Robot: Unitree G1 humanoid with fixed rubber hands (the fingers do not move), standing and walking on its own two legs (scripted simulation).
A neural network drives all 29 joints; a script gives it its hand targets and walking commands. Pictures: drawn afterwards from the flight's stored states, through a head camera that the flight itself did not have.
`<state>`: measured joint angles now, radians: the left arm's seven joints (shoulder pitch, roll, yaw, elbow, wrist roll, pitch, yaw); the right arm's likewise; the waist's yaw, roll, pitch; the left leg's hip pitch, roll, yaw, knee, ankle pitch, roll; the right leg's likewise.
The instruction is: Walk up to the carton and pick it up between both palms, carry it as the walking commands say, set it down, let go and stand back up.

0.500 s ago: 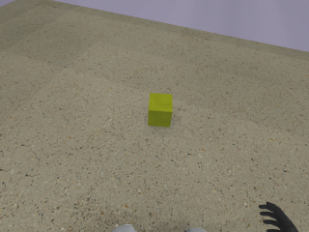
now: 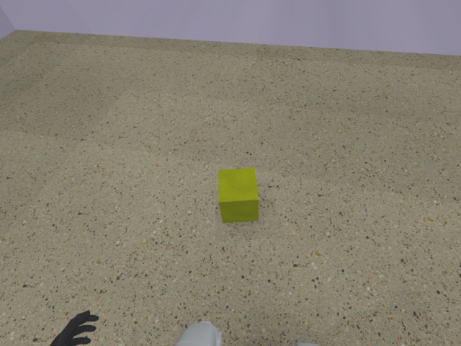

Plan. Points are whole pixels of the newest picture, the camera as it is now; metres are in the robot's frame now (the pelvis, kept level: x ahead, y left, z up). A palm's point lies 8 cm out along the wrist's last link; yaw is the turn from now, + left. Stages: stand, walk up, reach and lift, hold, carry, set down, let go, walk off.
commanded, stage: walk up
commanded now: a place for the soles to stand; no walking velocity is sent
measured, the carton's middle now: (238, 195) +0.85 +0.04 -0.66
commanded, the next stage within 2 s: none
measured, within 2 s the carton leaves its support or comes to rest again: neither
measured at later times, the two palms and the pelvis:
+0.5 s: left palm (78, 248) +0.32 +0.36 -0.07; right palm (386, 293) +0.23 -0.25 -0.08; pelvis +0.20 +0.07 +0.00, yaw -3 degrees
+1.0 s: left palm (53, 212) +0.43 +0.47 -0.09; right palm (310, 182) +0.48 -0.16 -0.07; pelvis +0.35 +0.14 -0.01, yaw -2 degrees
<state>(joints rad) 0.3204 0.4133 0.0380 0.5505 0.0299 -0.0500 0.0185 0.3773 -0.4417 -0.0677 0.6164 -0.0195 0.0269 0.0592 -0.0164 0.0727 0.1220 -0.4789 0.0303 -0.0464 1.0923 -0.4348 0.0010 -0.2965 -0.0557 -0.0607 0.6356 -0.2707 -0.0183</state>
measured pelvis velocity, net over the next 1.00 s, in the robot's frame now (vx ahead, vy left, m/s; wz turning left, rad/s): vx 0.35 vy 0.14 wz -0.03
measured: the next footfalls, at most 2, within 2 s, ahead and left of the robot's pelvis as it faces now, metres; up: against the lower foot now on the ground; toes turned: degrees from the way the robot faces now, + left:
left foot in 0.16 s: +0.22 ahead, +0.19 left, +0.00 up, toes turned +5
right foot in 0.50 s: +0.33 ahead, -0.06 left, +0.00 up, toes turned -6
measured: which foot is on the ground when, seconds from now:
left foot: up 0.00-0.14, down 0.16-0.50, up 0.52-0.80, down 0.82-1.00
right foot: down 0.00-0.16, up 0.18-0.48, down 0.50-0.82, up 0.84-1.00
